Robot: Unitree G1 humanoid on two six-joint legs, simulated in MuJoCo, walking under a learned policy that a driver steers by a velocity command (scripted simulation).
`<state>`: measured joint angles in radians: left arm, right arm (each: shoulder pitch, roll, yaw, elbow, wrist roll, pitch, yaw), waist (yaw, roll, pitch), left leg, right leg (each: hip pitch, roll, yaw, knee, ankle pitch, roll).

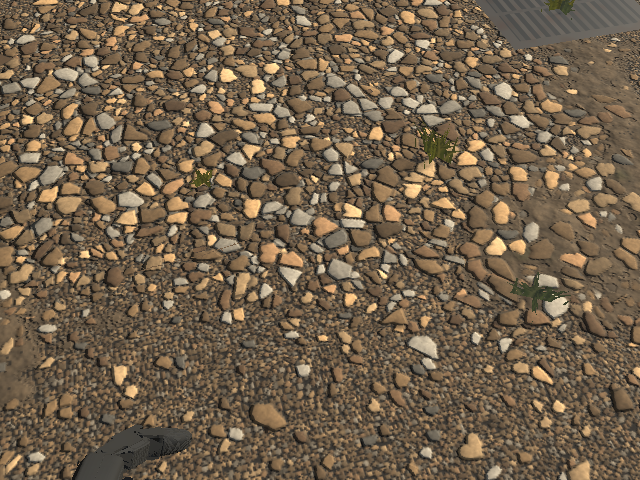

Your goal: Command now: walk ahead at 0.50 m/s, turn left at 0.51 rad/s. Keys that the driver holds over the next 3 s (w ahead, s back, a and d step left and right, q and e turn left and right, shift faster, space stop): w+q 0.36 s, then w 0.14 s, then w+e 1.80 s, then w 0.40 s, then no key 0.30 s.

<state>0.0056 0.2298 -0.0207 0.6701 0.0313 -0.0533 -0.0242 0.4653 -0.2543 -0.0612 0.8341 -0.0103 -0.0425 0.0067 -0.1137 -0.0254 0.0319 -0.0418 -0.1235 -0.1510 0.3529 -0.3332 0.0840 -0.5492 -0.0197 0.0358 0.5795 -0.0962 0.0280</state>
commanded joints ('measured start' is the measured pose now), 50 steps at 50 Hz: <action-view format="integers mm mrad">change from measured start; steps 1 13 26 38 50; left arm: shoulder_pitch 102 298 458 394 21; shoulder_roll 132 130 201 68 42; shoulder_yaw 48 77 92 81 59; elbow -38 45 176 167 35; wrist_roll -2 -13 -9 -7 5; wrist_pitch -32 -59 -22 41 35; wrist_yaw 19 27 30 -11 -49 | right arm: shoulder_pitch -48 -189 -442 -158 -25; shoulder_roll -191 -89 -62 -78 -113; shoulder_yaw -49 -18 15 4 -4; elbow -73 -167 -257 -77 30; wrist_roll -1 -29 -39 -4 -8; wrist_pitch -8 51 25 -56 -48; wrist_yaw -8 51 54 -5 -31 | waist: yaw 124 104 145 140 75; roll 97 -65 -78 109 87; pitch -74 -34 17 -14 76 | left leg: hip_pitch -94 -640 -432 -89 107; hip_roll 216 176 85 359 376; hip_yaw -191 87 258 107 357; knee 128 793 239 -188 -148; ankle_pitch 601 95 101 457 746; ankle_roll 64 -62 35 68 30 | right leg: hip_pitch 297 458 599 -13 -72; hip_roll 61 -240 -246 -60 -19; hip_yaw -26 77 -167 3 -156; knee -118 -402 -262 550 75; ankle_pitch -56 144 636 -135 53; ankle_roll -37 -183 -152 -70 -123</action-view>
